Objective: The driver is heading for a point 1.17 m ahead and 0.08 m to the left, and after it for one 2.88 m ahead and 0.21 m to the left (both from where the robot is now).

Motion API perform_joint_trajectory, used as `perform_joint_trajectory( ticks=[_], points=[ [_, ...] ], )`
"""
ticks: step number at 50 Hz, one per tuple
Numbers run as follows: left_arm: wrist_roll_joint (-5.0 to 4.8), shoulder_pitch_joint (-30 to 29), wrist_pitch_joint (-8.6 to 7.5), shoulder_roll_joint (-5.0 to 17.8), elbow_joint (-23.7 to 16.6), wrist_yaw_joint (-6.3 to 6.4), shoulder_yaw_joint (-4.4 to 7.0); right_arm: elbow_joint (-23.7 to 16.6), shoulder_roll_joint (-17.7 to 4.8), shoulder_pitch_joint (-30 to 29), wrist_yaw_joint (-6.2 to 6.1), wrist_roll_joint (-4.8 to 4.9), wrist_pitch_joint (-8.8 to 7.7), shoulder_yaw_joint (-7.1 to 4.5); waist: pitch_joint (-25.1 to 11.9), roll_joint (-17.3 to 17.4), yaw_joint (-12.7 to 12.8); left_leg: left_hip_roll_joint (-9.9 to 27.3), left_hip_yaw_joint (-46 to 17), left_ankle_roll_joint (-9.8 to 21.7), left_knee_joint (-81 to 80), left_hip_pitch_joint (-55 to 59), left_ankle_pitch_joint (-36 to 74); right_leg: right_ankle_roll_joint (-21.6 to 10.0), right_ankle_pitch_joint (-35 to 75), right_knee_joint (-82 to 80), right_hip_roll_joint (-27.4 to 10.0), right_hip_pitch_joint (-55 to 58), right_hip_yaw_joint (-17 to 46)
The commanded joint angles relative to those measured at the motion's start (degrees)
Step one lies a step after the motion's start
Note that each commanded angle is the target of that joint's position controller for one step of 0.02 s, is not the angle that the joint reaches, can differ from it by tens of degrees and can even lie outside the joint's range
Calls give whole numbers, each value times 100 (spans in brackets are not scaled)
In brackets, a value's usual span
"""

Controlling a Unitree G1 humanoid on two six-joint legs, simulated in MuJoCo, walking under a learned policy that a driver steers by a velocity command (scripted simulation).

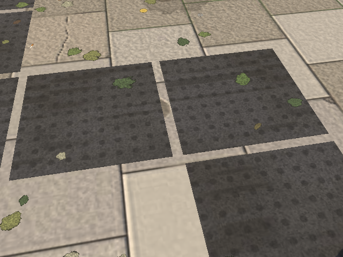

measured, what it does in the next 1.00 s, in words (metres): walks ahead: right foot, then left foot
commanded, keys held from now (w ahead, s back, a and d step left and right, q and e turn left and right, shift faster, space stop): w+shift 0.96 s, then shift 0.04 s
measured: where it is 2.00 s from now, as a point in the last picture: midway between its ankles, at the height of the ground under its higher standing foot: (157, 107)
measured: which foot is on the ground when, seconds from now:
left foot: down 0.00-0.18, up 0.20-0.64, down 0.66-1.00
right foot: up 0.00-0.18, down 0.20-0.68, up 0.70-1.00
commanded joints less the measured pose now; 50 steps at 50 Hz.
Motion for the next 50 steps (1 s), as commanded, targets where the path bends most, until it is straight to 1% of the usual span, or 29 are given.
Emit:
perform_joint_trajectory(
  ticks=[1, 4, 6, 7, 9, 10, 11, 12, 13, 15, 17, 18, 21, 22, 24, 26, 29, 30, 32, 33, 34, 35, 36, 37, 38, 40, 42, 47, 50],
  points=[
    [-69, -815, -54, 32, -526, -87, -125, -439, -390, -218, -13, 97, -214, 36, 1066, 190, 121, 1201, -692, 302, -1467, -1628, 2262, 21, 1029, -1549, 270, 915, -599],
    [-153, -1229, -67, 125, -665, -65, -156, -323, -698, 152, -92, 97, -231, 40, 979, 402, 29, 1452, -500, 168, -1512, -426, 4210, -188, 1343, -2520, 588, 1268, -769],
    [-122, -1109, -71, 378, -648, 12, -84, -302, -911, 204, -154, 34, -180, 29, 561, 572, 166, 1583, -363, 66, -812, 606, 6461, -318, 813, -2760, 1032, 1537, -953],
    [-125, -768, -66, 515, -582, 62, -33, -281, -1048, 175, -212, -41, -117, 1, 264, 769, 387, 1691, -352, 31, -169, 937, 7374, -378, 353, -2766, 1233, 1873, -934],
    [-137, 1168, -50, 920, -28, 219, 169, -296, -1297, -132, -318, -181, 55, -82, -735, 954, 1333, 1823, -311, 64, 2255, 859, 7579, -580, -319, -2963, 1352, 3664, -672],
    [-46, 2215, -19, 1187, 259, 324, 305, -379, -1207, -388, -315, -199, 82, -87, -1171, 853, 1799, 1615, -262, 127, 3948, -158, 6257, -738, -1000, -2863, 867, 5015, -226],
    [167, 2480, -22, 1722, 299, 376, 460, -627, -142, 218, -153, -33, 44, 116, -1826, -847, 1092, 718, -333, 5, 6487, -2615, 885, -1362, -2053, -2714, -975, 6969, 2378],
    [42, 2345, -4, 1367, 313, 227, 455, -671, -440, 191, -127, 212, -75, 74, -2341, -888, 1071, 235, -1096, 83, 7489, -3818, -879, -1693, -3164, -3994, -1361, 7346, 4736],
    [-5, 1728, -51, 1081, 344, 187, 410, -948, -675, -694, -173, 191, -103, 29, -1080, -361, 879, 726, -1128, 204, 7236, -4403, -167, -1407, -2998, -4393, -1042, 6420, 3804],
    [17, 1331, -154, 465, 468, 156, 266, -1079, -510, -1207, -113, 63, -72, 63, -108, 445, 492, 1084, -1124, 211, 6539, -4051, 235, -1070, -1924, -4698, -645, 4707, 2496],
    [-52, 1395, -231, 208, 668, 211, 150, -1124, -200, -1084, 30, -148, 123, 134, 168, 264, 67, 1311, -1116, 59, 6072, -3592, 241, -798, -1862, -5006, -253, 3674, 1794],
    [-121, 1473, -286, 267, 731, 223, 152, -1199, -129, -1164, 87, -190, 184, 158, 309, 139, -8, 1406, -1045, -28, 5882, -3684, 239, -784, -1794, -5168, -175, 3473, 1612],
    [-198, 1725, -386, 539, 782, 177, 163, -1662, -212, -2193, 170, -224, 242, 218, 793, -34, 85, 1589, -575, -201, 4850, -4171, 1017, -722, -667, -5606, 112, 3056, 858],
    [-216, 1856, -407, 483, 804, 152, 145, -1798, -302, -2610, 176, -216, 217, 232, 960, 88, 185, 1565, -386, -236, 4309, -4161, 1389, -670, 114, -5647, 280, 3029, 572],
    [-266, 1949, -454, 551, 796, 149, 145, -1973, -267, -3140, 230, -140, 154, 307, 990, 143, 302, 1381, -94, -213, 2942, -3391, 2276, -538, 778, -5851, 450, 2794, 216],
    [-309, 2326, -491, 758, 904, 185, 149, -2082, -267, -3523, 251, -58, 134, 345, 997, 48, 480, 1144, 149, -77, 2197, -3009, 2846, -441, 1872, -6133, 247, 3346, 146],
    [-236, 2473, -421, 1027, 961, 254, 155, -2101, -591, -3506, 160, -92, 128, 260, 582, -216, 385, 679, 336, 141, 1678, -2848, 2427, -307, 4426, -5466, 29, 4900, -105],
    [-167, 2473, -361, 1144, 978, 307, 171, -2048, -714, -3227, 109, -108, 134, 209, 278, -429, 193, 467, 338, 204, 1678, -2552, 1972, -268, 5397, -4870, -74, 5265, -136],
    [-22, 2188, -182, 1387, 966, 430, 239, -1503, -1107, -1344, -46, -92, 153, 9, -744, -660, -757, 278, 97, 391, 1637, -779, 1220, -237, 5811, -2546, -208, 5217, -179],
    [9, 1949, -136, 1326, 894, 450, 242, -1168, -1369, -210, -155, -152, 188, -126, -1196, -574, -1276, 696, -279, 520, 1697, 495, 691, -233, 4646, -858, 3, 4339, -233],
    [-64, 2197, -174, 523, 686, 356, 87, -1065, -1873, 278, -236, -294, 204, -269, -1732, 735, -943, 2155, -2120, 750, 1759, 1867, -673, -216, 321, 1495, 729, 2577, -219],
    [-419, 2867, -284, 330, 564, 260, 41, -1066, -1867, -2, -113, -290, 211, -316, -2430, 1884, -332, 3055, -5369, 1377, 440, 2778, -1431, -154, -2548, 2935, 1466, 866, 594],
    [-347, 2068, -290, 706, 430, 333, 85, -1109, -1411, -664, -40, -189, 186, -285, -1432, 859, -275, 2668, -4663, 1138, 109, 2061, -1484, -301, -1855, 2782, 898, 294, 679],
    [-297, 1473, -299, 732, 298, 319, 86, -1064, -1005, -933, -10, -142, 123, -201, -659, 243, -224, 2483, -3704, 1022, 9, 1054, -781, -283, -1410, 2407, 708, 292, 564],
    [-217, 1278, -271, 588, 254, 287, 53, -990, -748, -1082, 5, -185, 78, -143, -269, -145, 0, 2232, -3093, 861, -126, 278, -302, -269, -1304, 2034, 520, 517, 587],
    [-24, 1379, -90, 293, 183, 145, -23, -788, -474, -1023, -49, -125, 6, -27, 36, 129, 416, 1874, -2362, 646, -452, -798, -145, -141, -1275, 1538, 286, 998, 593],
    [34, 990, 18, 207, -14, 48, -64, -633, -503, -825, -61, 4, -87, -17, 439, 307, 496, 1695, -1940, 597, -787, -1139, 92, 14, -1226, 1127, 86, 669, 430],
    [-35, -690, -49, 247, -679, -74, -226, -589, -665, -419, 6, 93, -202, -14, 931, 202, 197, 1109, -729, 355, -1279, -1592, 2473, 116, 687, -1508, 231, 1047, -440],
    [-99, -1041, -112, 177, -772, -66, -312, -427, -878, 56, -51, 147, -235, 4, 982, 327, 25, 1308, -541, 125, -1159, -805, 4814, -55, 1539, -2633, 622, 1551, -748]
  ],
)
Keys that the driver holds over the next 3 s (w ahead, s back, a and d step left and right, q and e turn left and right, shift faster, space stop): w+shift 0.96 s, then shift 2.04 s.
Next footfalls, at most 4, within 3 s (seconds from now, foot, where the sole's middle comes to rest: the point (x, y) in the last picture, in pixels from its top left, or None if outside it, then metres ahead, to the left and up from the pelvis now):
0.20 right None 0.41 -0.08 -0.77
0.66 left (152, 179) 0.86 0.08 -0.77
1.10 right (178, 107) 1.32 -0.06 -0.77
1.52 left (136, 97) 1.42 0.17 -0.77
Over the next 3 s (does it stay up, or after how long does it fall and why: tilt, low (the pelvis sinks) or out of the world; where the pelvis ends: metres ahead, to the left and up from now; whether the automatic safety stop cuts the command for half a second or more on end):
stays up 1.33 0.05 0.00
